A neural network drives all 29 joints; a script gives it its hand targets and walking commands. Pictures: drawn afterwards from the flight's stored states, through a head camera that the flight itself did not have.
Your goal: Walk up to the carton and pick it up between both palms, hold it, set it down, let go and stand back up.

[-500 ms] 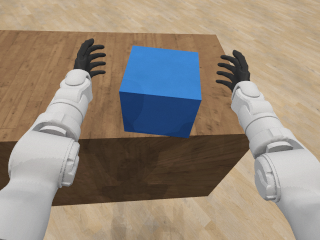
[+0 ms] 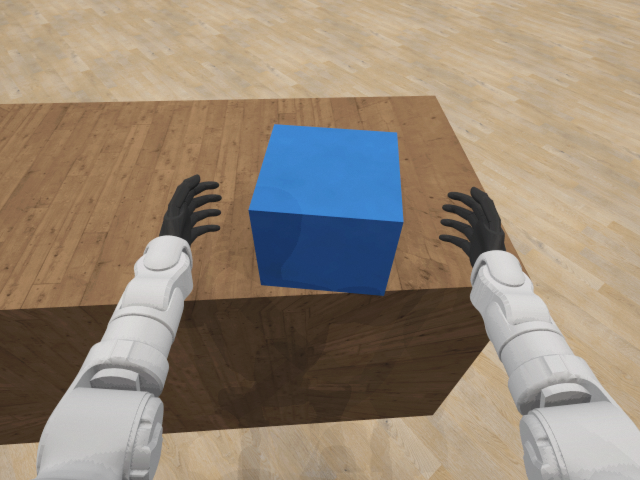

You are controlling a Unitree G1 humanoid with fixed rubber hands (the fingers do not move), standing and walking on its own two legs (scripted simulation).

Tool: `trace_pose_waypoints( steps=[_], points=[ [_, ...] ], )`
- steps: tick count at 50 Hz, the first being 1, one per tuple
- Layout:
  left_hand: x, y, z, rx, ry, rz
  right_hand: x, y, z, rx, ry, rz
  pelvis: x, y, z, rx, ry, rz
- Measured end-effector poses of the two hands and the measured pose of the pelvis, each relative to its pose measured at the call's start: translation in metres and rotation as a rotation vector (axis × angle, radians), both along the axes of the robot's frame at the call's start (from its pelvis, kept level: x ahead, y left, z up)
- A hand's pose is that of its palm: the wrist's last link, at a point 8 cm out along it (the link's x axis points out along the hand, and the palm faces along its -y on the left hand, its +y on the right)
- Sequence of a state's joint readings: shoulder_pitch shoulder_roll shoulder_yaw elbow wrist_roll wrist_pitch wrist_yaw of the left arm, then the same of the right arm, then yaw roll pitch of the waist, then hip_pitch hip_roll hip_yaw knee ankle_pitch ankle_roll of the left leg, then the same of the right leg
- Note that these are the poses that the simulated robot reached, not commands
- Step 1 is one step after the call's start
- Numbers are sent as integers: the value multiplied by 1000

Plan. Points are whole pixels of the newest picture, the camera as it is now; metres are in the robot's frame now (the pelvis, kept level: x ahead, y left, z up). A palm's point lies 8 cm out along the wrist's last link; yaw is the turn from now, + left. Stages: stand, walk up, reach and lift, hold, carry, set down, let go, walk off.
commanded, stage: set down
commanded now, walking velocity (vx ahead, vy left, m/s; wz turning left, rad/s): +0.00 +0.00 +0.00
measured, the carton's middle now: (328, 209) +0.54 -0.01 +0.02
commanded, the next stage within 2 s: none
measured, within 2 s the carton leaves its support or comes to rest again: neither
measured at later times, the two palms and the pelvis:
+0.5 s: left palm (170, 310) +0.34 +0.20 +0.04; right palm (480, 315) +0.32 -0.19 +0.04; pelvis +0.01 -0.01 +0.00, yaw +0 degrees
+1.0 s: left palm (191, 257) +0.39 +0.17 +0.08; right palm (484, 273) +0.37 -0.20 +0.07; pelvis +0.01 +0.00 +0.00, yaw -2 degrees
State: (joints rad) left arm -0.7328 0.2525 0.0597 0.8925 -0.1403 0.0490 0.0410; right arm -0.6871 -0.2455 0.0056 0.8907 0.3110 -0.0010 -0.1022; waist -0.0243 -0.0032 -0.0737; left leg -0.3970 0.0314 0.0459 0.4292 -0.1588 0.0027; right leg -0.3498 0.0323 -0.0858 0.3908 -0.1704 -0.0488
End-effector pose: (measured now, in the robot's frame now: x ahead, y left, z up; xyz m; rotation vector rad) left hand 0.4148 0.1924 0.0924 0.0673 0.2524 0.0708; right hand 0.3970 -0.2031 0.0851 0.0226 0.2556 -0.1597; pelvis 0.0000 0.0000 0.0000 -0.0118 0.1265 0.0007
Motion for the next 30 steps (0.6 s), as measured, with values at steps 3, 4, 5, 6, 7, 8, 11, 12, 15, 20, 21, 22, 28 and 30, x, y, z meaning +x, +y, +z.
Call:
trace_pose_waypoints(
  steps=[3,4,5,6,7,8,11,12,15,20,21,22,28,30],
  points=[
    [-5,-3,-3,-14,-4,-4,-7,1,-6,7,-6,3,-1,-1,0,3,-4,1],
    [-7,-5,-3,-18,-9,-7,-9,1,-7,13,-10,3,-1,-2,0,3,-4,2],
    [-8,-7,-3,-21,-13,-13,-11,1,-7,13,-15,4,-1,-2,0,4,-6,1],
    [-9,-9,-3,-22,-17,-20,-13,1,-7,7,-21,4,-1,-3,0,4,-9,1],
    [-11,-11,-3,-26,-22,-26,-15,1,-6,3,-27,3,0,-4,0,5,-12,1],
    [-12,-13,-3,-31,-29,-30,-17,1,-5,0,-36,1,0,-4,0,6,-16,0],
    [-16,-14,-7,-36,-16,-32,-21,1,-3,-9,-34,-2,-1,-7,1,10,-34,-4],
    [-18,-14,-9,-32,-9,-31,-23,2,-4,-11,-31,-1,-1,-7,1,11,-42,-5],
    [-23,-12,-13,-37,-3,-20,-27,4,-3,-15,-31,2,-1,-8,1,13,-55,-7],
    [-52,-6,-25,-19,-31,-28,-49,12,-17,-13,-42,13,5,-9,3,13,-104,-2],
    [-58,-3,-31,-19,-15,-26,-55,13,-23,-13,-28,10,6,-9,3,13,-112,2],
    [-64,-1,-37,-23,6,-21,-60,13,-29,-10,-12,7,6,-8,3,13,-121,3],
    [-89,9,-53,-49,22,15,-79,14,-41,1,-5,-1,4,-6,2,11,-121,9],
    [-93,9,-51,-38,-7,13,-82,13,-39,0,-26,3,4,-5,2,10,-113,8]
  ],
)
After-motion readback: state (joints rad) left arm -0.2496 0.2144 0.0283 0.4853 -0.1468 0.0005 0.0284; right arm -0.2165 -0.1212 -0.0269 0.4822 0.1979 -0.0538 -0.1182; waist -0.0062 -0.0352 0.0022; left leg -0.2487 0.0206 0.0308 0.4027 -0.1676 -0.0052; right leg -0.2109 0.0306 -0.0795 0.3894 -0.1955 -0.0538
